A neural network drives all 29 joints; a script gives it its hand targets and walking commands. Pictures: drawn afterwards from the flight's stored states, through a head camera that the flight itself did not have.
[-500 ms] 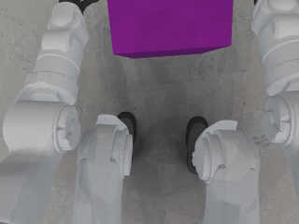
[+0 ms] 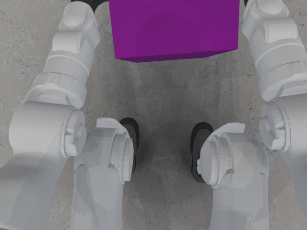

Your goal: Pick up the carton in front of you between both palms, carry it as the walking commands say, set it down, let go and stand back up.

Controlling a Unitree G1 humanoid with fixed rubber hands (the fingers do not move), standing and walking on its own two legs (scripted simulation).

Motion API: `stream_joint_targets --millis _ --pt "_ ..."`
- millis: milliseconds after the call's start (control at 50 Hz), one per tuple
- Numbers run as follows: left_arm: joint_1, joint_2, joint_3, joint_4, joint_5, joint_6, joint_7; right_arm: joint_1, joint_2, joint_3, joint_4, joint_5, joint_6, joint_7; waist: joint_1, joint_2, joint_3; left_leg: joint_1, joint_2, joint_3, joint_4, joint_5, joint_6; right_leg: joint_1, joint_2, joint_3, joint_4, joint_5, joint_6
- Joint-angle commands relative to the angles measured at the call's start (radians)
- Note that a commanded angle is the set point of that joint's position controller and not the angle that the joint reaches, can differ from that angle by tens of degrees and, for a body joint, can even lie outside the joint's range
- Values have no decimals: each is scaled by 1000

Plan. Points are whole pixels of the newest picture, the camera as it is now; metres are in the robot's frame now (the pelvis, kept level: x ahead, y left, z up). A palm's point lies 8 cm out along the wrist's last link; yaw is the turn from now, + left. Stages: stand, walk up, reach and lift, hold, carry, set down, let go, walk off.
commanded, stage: reach and lift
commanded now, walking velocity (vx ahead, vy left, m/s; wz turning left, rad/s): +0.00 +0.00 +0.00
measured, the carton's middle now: (170, 11) +0.54 +0.00 -0.25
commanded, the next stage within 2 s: none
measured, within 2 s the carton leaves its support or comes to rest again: leaves its support in 0.34 s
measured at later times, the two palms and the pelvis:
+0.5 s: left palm out of the picture +0.54 +0.15 -0.12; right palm out of the picture +0.55 -0.14 -0.12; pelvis +0.01 +0.00 +0.00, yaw +0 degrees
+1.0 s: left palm out of the picture +0.49 +0.15 +0.07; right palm out of the picture +0.50 -0.15 +0.07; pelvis +0.00 +0.00 +0.12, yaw -1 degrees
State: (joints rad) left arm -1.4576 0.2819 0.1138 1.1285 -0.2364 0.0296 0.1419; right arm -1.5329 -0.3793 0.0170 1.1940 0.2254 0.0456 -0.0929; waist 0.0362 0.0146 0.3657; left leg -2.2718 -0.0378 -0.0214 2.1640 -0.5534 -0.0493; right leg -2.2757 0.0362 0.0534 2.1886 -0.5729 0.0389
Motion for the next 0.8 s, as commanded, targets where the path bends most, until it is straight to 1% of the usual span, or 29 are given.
stream_joint_targets --millis 0,20,40,60,100,120,140,180,220,240,260,300,360,400,440,460,500,520,580,620,680,740,780 --pt "-308 23 -2 -87 16 -15 3 -337 3 10 -96 -8 -16 1 22 -66 -1180 598 -24 78 -153 289 -1 586 15 -69 -168 257 -9" --pt "-312 -3 3 -84 31 -13 2 -343 33 12 -97 -15 -13 6 27 -67 -1171 607 -28 80 -156 282 1 590 21 -71 -171 251 -8" --pt "-355 -110 -20 -97 34 -10 -18 -383 151 35 -107 -12 -8 26 35 -71 -1164 609 -36 81 -157 281 8 593 29 -74 -171 248 -9" --pt "-414 -247 -52 -103 40 -5 -46 -436 294 64 -105 -16 -4 52 32 -70 -1158 601 -43 81 -152 285 11 585 38 -74 -169 250 -11" --pt "-539 -562 -96 -118 70 22 -129 -535 613 105 -107 -35 16 132 27 -66 -1125 575 -60 81 -135 274 16 549 59 -78 -156 243 -14" --pt "-554 -658 -88 -122 96 36 -163 -541 708 90 -113 -56 27 161 27 -59 -1096 553 -70 86 -127 263 15 529 65 -84 -150 233 -16" --pt "-567 -752 -82 -143 119 54 -201 -534 804 76 -133 -74 43 196 19 -59 -1076 546 -77 93 -125 255 16 521 74 -91 -149 231 -19" --pt "-570 -853 -75 -184 141 86 -256 -509 909 46 -158 -102 68 246 15 -59 -1054 520 -84 105 -118 260 19 488 81 -103 -143 241 -26" --pt "-569 -910 -90 -232 132 106 -285 -491 977 41 -200 -103 83 270 16 -56 -1093 518 -85 112 -108 298 23 489 85 -111 -132 282 -31" --pt "-567 -926 -98 -258 133 114 -293 -486 1008 45 -217 -99 90 277 25 -56 -1119 530 -84 115 -106 319 25 497 86 -114 -126 301 -31" --pt "-566 -963 -116 -286 117 118 -297 -496 1034 61 -256 -86 93 279 25 -52 -1182 555 -86 119 -102 351 25 518 89 -117 -123 330 -31" --pt "-561 -1022 -151 -334 79 124 -296 -512 1072 107 -333 -55 96 271 18 -60 -1329 610 -90 124 -94 428 22 588 90 -124 -117 411 -30" --pt "-557 -1101 -213 -419 40 151 -293 -547 1138 174 -478 -22 108 251 10 -75 -1592 694 -95 129 -93 535 15 748 95 -127 -115 540 -24" --pt "-557 -1140 -245 -487 32 180 -297 -539 1191 207 -563 -22 133 240 5 -83 -1770 727 -103 135 -107 565 10 854 102 -131 -126 600 -19" --pt "-540 -1175 -279 -553 40 206 -288 -502 1244 227 -617 -42 163 223 1 -88 -1885 745 -115 145 -133 562 1 914 113 -136 -152 614 -11" --pt "-528 -1184 -288 -579 48 219 -286 -479 1266 230 -633 -53 179 218 0 -87 -1906 754 -120 147 -151 546 -2 917 118 -140 -171 597 -8" --pt "-487 -1205 -280 -587 79 247 -287 -416 1304 216 -614 -86 213 220 2 -77 -1843 738 -125 151 -198 476 -3 864 126 -149 -221 510 -5" --pt "-461 -1214 -265 -562 102 261 -290 -379 1319 195 -579 -108 229 225 3 -69 -1760 707 -125 151 -227 418 -3 814 128 -152 -252 445 -6" --pt "-383 -1232 -167 -429 197 297 -309 -289 1336 86 -433 -196 267 249 9 -67 -1483 596 -125 145 -314 227 9 653 133 -153 -345 241 -12" --pt "-355 -1227 -91 -366 259 310 -320 -270 1334 11 -369 -253 279 260 16 -69 -1374 557 -125 142 -364 150 18 610 135 -147 -395 162 -16" --pt "-361 -1231 -38 -339 308 313 -327 -282 1335 -58 -338 -299 281 269 17 -67 -1352 568 -127 136 -423 119 24 620 139 -142 -451 130 -22" --pt "-371 -1235 -19 -341 328 314 -332 -292 1330 -94 -334 -324 282 274 11 -59 -1385 613 -128 130 -472 114 24 653 140 -140 -499 122 -25" --pt "-368 -1248 -21 -344 332 320 -335 -290 1337 -100 -338 -334 287 276 6 -51 -1418 648 -130 130 -503 112 22 687 141 -141 -529 118 -26"
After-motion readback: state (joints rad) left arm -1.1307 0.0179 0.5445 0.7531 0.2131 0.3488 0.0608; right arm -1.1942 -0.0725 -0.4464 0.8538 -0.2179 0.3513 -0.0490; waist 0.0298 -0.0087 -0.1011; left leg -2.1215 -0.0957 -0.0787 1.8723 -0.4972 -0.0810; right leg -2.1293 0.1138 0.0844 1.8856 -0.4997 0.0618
